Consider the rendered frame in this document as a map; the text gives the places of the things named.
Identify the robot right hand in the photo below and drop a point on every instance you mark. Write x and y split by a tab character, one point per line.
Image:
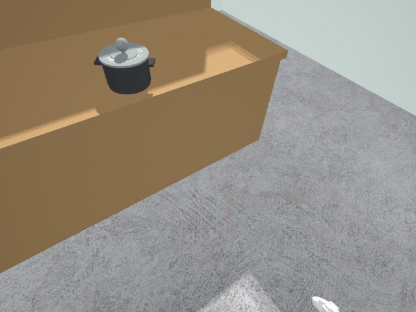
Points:
323	305

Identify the pot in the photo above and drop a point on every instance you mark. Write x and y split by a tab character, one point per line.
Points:
128	80

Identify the lid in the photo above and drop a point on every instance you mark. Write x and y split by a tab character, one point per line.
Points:
135	55

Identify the knob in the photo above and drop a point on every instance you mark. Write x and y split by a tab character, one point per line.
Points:
121	44

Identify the table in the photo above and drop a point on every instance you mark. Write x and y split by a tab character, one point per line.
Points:
73	152

